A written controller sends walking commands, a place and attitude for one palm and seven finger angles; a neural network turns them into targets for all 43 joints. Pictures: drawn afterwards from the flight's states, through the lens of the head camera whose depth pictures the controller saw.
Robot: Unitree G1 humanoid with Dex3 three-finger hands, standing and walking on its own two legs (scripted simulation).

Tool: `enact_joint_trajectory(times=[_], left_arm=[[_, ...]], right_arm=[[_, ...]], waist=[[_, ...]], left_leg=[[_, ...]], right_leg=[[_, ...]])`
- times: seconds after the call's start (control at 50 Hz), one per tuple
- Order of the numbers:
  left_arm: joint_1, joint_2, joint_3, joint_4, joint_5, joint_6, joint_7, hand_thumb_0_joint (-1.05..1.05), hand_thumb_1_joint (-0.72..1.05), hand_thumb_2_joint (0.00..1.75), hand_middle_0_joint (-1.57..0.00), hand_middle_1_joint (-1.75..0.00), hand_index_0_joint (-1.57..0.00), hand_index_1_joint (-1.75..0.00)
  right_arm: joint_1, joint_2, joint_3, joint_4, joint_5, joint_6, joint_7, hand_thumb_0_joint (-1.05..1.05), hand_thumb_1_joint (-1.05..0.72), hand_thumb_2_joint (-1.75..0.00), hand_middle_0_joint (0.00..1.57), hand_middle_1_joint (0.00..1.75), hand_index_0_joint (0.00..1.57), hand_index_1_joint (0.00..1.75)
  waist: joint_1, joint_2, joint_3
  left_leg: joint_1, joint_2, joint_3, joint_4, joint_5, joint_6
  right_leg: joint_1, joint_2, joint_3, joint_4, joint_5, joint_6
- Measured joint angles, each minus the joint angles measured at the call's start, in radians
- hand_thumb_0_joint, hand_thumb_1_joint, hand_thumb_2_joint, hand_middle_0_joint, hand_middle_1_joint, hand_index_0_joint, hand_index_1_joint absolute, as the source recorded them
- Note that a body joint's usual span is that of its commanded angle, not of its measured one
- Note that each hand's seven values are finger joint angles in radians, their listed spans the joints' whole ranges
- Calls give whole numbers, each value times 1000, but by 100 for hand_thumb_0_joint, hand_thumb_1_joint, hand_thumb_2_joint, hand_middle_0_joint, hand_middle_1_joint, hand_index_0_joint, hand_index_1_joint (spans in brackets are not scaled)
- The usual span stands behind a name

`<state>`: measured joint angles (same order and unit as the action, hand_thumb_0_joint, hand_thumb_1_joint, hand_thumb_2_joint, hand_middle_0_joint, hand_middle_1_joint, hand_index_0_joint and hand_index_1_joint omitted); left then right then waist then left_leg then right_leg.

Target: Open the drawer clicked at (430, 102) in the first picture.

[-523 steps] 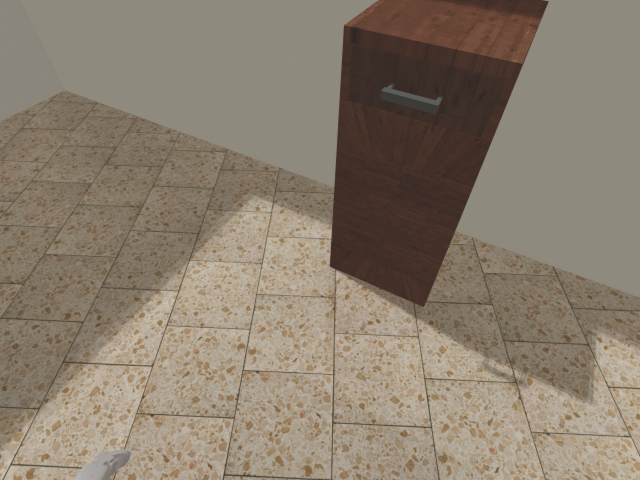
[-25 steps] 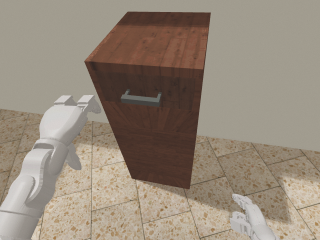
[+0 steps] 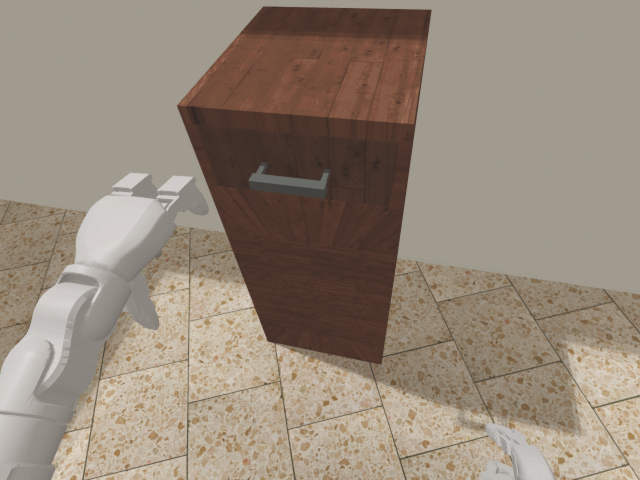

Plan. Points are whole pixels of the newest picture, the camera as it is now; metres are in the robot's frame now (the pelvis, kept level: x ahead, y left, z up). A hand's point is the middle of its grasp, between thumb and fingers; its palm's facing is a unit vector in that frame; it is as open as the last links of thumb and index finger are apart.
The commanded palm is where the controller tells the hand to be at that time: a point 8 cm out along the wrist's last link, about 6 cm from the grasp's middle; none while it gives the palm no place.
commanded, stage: move the hooked fingers above the handle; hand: left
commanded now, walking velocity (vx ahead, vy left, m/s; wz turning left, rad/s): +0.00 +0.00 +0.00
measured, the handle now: (291, 178) +0.58 +0.15 +0.03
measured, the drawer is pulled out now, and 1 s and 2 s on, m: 0.00 0.00 0.00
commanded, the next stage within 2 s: none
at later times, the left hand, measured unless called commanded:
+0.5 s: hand (194, 224) +0.37 +0.22 +0.12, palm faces +0.05 -0.04 -1.00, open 13.9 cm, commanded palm +0.34 +0.22 +0.17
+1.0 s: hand (221, 203) +0.43 +0.21 +0.10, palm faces -0.01 -0.03 -1.00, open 13.9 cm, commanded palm +0.41 +0.20 +0.15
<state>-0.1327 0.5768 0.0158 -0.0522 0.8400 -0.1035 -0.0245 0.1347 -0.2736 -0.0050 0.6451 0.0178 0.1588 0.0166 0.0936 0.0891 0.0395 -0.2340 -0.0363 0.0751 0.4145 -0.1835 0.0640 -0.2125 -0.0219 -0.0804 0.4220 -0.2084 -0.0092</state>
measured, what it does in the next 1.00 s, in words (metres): stands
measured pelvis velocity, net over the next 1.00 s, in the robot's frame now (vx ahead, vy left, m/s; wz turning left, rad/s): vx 0.03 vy -0.02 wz -0.01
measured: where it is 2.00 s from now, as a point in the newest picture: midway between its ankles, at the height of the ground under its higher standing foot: outside the picture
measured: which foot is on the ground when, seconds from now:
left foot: down 0.00-1.00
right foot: down 0.00-1.00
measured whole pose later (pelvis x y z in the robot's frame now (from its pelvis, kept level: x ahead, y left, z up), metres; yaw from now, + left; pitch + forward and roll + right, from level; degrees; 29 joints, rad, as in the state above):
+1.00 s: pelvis +0.03 -0.02 -0.01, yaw -1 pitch +7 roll +0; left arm -0.51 0.52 -0.10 0.45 0.93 0.00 0.01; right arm 0.18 -0.27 -0.02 0.65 0.04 0.19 -0.01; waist 0.03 0.07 -0.04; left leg -0.35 -0.01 0.08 0.49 -0.25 0.04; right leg -0.34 0.00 -0.07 0.51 -0.28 -0.03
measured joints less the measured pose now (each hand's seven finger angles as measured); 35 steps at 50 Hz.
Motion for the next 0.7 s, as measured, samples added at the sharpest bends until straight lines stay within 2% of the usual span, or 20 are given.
enact_joint_trajectory(times=[0.1,0.16,0.28,0.38,0.42,0.48,0.58,0.64,0.7], left_arm=[[-25,-8,-6,43,4,71,-13,0,-49,30,-32,-120,-32,-120],[-25,-18,-33,56,4,84,-41,0,-49,30,-32,-120,-32,-120],[-91,-32,-91,157,21,22,-61,0,-49,30,-32,-120,-32,-120],[-159,-24,-80,220,35,-34,-21,0,-49,30,-32,-120,-32,-120],[-187,-20,-64,251,34,-35,-1,0,-49,30,-32,-120,-32,-120],[-228,-16,-45,310,37,-6,11,0,-49,30,-32,-120,-32,-120],[-249,-16,-52,361,43,42,-24,0,-49,30,-32,-120,-32,-120],[-233,-28,-69,347,36,23,-47,0,-49,30,-31,-120,-31,-120],[-221,-44,-86,324,37,-24,-43,0,-49,30,-32,-120,-32,-120]], right_arm=[[-21,3,7,-5,7,7,1,1,-91,-90,20,30,20,30],[-28,4,13,-15,9,8,-4,1,-91,-90,20,30,20,30],[-40,13,26,-16,9,-7,-26,1,-91,-90,20,30,20,30],[-26,16,19,-8,6,-19,-37,1,-91,-90,20,30,20,30],[-16,13,14,0,7,-17,-38,1,-91,-90,20,30,20,30],[-1,3,8,9,12,-5,-35,1,-91,-90,20,30,20,30],[29,-17,-6,8,14,15,-31,1,-91,-90,20,30,20,30],[46,-22,-15,3,12,21,-33,1,-91,-90,20,30,20,30],[54,-21,-23,1,9,19,-37,1,-91,-90,20,30,20,30]], waist=[[-4,12,-8],[-10,18,-13],[-20,3,-6],[-27,-12,-6],[-31,-13,-12],[-37,-10,-20],[-48,-3,-32],[-54,-5,-37],[-58,-10,-38]], left_leg=[[3,3,-1,-5,7,-5],[8,5,-3,-8,9,-7],[3,12,-11,-2,9,-16],[-16,21,-12,8,4,-25],[-24,24,-11,12,0,-27],[-38,26,-9,17,-6,-30],[-56,27,-3,25,-18,-29],[-61,26,-1,31,-28,-28],[-67,25,1,40,-39,-27]], right_leg=[[-1,3,-1,2,3,-5],[5,5,-3,0,3,-8],[1,12,-11,7,-1,-18],[-17,21,-11,13,-5,-27],[-26,23,-10,16,-8,-29],[-41,25,-7,23,-14,-31],[-63,26,-1,34,-25,-31],[-70,25,2,43,-36,-29],[-77,24,4,52,-46,-28]])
